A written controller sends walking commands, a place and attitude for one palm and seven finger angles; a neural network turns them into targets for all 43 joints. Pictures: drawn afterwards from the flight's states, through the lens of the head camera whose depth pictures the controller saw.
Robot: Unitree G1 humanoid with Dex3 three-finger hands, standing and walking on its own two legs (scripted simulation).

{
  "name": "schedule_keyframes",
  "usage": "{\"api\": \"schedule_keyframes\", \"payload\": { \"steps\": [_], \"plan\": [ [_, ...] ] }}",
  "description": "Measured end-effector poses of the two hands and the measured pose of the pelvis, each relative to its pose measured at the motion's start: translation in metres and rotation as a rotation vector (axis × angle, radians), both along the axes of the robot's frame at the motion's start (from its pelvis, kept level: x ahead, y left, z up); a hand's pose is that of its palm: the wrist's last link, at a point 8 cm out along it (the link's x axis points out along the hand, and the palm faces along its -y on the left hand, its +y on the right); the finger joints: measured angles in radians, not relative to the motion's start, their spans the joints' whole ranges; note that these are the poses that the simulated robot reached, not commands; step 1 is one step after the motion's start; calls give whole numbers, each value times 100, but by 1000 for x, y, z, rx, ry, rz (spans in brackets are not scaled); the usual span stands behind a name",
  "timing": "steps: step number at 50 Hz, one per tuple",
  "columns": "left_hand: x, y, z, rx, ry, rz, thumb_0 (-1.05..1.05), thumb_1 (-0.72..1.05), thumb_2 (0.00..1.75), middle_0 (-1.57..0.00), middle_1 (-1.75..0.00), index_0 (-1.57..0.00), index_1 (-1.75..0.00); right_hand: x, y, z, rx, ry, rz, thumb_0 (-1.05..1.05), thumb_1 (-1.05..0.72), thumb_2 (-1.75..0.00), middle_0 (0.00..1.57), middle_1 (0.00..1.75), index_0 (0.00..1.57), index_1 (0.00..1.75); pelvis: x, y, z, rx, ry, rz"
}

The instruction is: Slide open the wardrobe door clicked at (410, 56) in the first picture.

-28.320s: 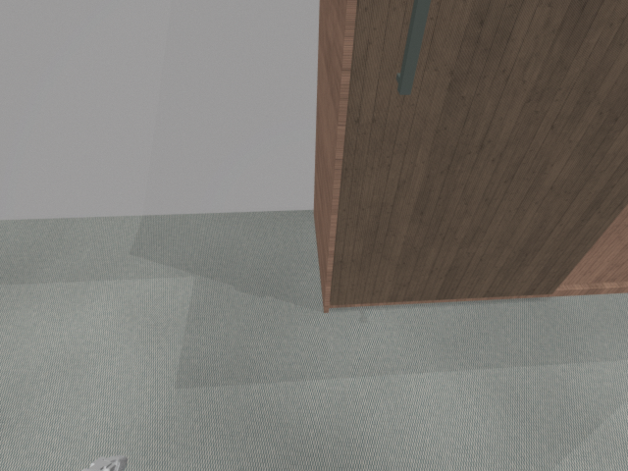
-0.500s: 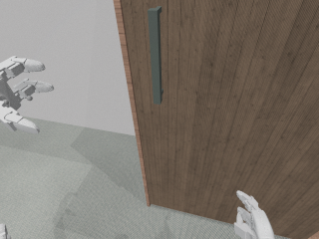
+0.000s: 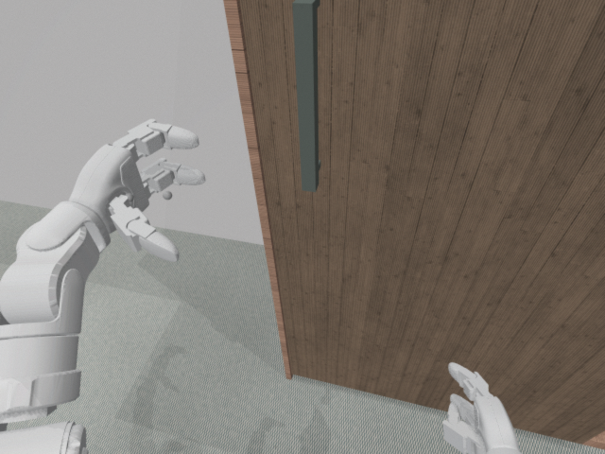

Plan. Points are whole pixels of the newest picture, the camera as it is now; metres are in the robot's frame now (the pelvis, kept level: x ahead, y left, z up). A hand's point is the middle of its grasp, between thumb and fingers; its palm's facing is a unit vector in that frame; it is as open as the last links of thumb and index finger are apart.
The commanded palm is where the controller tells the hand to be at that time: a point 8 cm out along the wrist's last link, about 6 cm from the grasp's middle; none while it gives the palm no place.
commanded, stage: move the hooked fingers beside the handle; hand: left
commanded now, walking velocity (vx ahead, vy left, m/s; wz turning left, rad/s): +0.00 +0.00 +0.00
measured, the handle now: (311, 103) +0.49 +0.04 +0.25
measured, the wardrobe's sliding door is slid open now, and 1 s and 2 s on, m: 0.00 0.00 0.00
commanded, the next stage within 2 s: none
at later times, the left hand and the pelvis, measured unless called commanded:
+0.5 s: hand (218, 140) +0.38 +0.13 +0.26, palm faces -0.14 -0.99 -0.04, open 14.0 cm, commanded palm +0.36 +0.19 +0.25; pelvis +0.00 -0.01 +0.00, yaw -1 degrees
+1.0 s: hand (264, 133) +0.43 +0.09 +0.24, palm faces -0.11 -0.99 -0.02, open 14.0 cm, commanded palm +0.41 +0.15 +0.24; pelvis +0.00 -0.03 +0.00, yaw -3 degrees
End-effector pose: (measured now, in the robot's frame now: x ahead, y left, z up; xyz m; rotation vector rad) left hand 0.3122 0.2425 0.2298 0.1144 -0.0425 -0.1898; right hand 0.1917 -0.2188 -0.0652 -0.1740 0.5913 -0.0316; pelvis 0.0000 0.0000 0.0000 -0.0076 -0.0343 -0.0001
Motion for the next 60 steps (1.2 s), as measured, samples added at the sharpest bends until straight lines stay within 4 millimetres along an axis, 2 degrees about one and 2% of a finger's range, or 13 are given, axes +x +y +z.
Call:
{"api": "schedule_keyframes", "payload": {
  "steps": [4, 8, 13, 17, 21, 25, 29, 34, 40, 43, 49, 54, 60],
  "plan": [
    [4, -21, 22, -43, -141, -40, -1, -50, 30, -31, -120, -30, -120, -1, 5, 5, -3, -13, -5, 2, -90, -90, 20, 30, 20, 30, 2, -1, 1, 4, -10, -12],
    [21, -8, 40, -71, -133, 66, -1, -50, 30, -31, -120, -31, -120, -5, 6, 7, 15, -4, -23, 2, -90, -90, 20, 30, 20, 30, 2, -3, 2, 6, -12, -21],
    [36, 2, 19, -31, 39, 139, -1, -50, 30, -31, -120, -30, -120, -15, -4, 0, 26, 39, -53, 2, -90, -90, 20, 30, 20, 30, -1, -3, 3, 3, -1, -20],
    [31, -25, 5, -25, 22, 45, -1, -50, 30, -30, -120, -30, -120, -24, -12, -6, -4, 71, -61, 2, -90, -90, 20, 30, 20, 30, -2, -3, 2, 4, -7, -14],
    [32, -50, 18, -80, -84, -22, -1, -50, 30, -30, -120, -30, -120, -28, -16, -6, -28, 82, -67, 2, -90, -90, 20, 30, 20, 30, -2, -6, 3, 8, -19, -17],
    [50, -52, 32, -98, -87, 43, -1, -50, 30, -31, -120, -31, -120, -33, -20, -5, -20, 86, -88, 2, -90, -90, 20, 30, 20, 30, -2, -11, 3, 9, -18, -23],
    [69, -48, 24, -72, 23, 119, -1, -50, 30, -31, -120, -31, -120, -41, -28, -8, 1, 107, -121, 2, -90, -90, 20, 30, 20, 30, -3, -14, 4, 9, -3, -31],
    [76, -58, 8, -67, 53, 86, -1, -50, 30, -30, -120, -30, -120, -56, -40, -17, -9, 155, -149, 1, -90, -90, 20, 30, 20, 30, -2, -18, 4, 11, 3, -32],
    [81, -76, 25, -97, -61, 42, -1, -50, 30, -30, -120, -30, -120, -65, -51, -20, -29, 181, -164, 2, -90, -90, 20, 30, 20, 30, 2, -24, 4, 14, -3, -34],
    [89, -82, 31, -100, -45, 55, -1, -50, 30, -31, -120, -30, -120, -67, -55, -21, -24, 187, -175, 2, -90, -90, 20, 30, 20, 30, 3, -26, 4, 14, 3, -35],
    [106, -92, 13, -89, 66, 79, -1, -50, 30, -30, -120, -30, -120, -73, -62, -25, -10, 208, -200, 1, -90, -90, 20, 30, 20, 30, 3, -29, 4, 17, 23, -42],
    [101, -95, 15, -105, -17, 71, -1, -50, 30, -30, -120, -30, -120, -75, -64, -25, -6, 212, -207, 2, -90, -90, 20, 30, 20, 30, 6, -32, 5, 22, 17, -53],
    [97, -80, 26, -102, -46, 98, -1, -50, 30, -31, -120, -30, -120, -69, -67, -22, -6, 203, -202, 2, -90, -90, 20, 30, 20, 30, 8, -36, 5, 22, 12, -55]
  ]
}}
